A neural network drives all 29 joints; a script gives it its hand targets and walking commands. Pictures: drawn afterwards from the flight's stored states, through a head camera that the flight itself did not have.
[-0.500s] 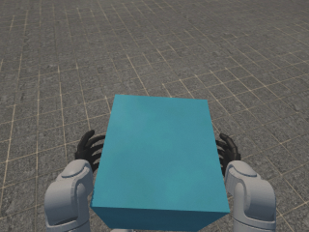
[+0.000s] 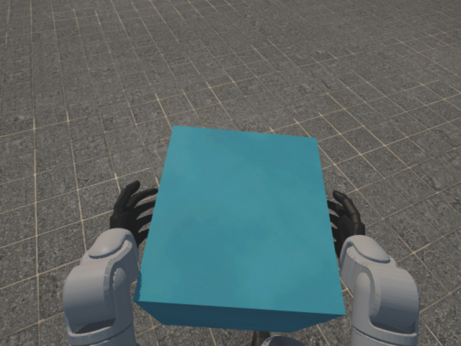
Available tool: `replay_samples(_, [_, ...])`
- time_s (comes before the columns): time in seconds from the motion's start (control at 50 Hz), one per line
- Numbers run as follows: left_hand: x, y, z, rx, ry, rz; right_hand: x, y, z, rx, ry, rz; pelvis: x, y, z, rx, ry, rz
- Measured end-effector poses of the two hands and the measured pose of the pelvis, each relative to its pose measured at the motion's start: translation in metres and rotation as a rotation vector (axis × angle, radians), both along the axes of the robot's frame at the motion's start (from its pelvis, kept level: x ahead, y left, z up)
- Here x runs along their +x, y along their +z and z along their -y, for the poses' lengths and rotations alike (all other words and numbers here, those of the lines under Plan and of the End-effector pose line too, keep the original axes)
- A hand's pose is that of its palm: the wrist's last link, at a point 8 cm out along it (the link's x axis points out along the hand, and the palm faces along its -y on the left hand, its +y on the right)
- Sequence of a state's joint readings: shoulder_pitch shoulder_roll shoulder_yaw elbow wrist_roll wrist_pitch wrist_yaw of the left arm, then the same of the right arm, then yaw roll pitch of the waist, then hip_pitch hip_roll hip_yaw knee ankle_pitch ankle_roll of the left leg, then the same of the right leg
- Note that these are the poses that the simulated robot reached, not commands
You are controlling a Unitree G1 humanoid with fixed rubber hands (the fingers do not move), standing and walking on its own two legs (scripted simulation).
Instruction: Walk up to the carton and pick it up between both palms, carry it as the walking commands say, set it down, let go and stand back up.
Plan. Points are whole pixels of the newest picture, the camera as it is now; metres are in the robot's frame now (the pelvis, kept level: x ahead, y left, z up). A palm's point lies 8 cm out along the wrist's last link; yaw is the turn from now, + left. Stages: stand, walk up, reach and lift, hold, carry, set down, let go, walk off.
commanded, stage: carry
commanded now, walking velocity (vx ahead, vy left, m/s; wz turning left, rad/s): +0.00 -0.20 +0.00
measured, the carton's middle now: (235, 235) +0.29 -0.01 +0.02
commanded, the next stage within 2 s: none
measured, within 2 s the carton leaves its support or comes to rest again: neither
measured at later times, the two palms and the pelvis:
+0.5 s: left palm (183, 151) +0.42 +0.09 +0.10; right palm (362, 157) +0.40 -0.24 +0.10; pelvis +0.16 -0.07 +0.02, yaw -2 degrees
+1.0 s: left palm (239, 147) +0.44 -0.02 +0.08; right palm (403, 152) +0.43 -0.35 +0.08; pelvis +0.19 -0.18 +0.01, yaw -2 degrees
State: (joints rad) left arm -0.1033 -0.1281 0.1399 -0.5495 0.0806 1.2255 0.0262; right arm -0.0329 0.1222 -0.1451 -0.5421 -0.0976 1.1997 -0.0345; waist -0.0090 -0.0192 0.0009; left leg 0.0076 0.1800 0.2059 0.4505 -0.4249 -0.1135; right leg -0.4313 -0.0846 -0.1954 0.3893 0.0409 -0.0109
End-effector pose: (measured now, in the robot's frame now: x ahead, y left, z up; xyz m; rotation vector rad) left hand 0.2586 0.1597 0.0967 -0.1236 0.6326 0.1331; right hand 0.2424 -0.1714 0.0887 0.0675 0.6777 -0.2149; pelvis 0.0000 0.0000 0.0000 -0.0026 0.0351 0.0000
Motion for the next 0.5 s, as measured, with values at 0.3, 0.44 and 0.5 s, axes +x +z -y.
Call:
replay_samples(0.3, [0.109, -0.015, 0.032, -0.02, 0.046, -0.062, 0.126, -0.006, 0.032, -0.015, 0.043, -0.061, 0.112, 0.008, 0.046, -0.044, 0.0, -0.007])
replay_samples(0.44, [0.148, -0.004, 0.056, -0.028, 0.013, -0.069, 0.152, 0.006, 0.056, -0.024, 0.011, -0.071, 0.15, 0.018, 0.061, -0.042, -0.026, -0.02])
replay_samples(0.5, [0.163, 0.001, 0.072, -0.025, -0.004, -0.061, 0.16, 0.009, 0.072, -0.022, -0.005, -0.061, 0.159, 0.02, 0.073, -0.049, -0.036, -0.029])
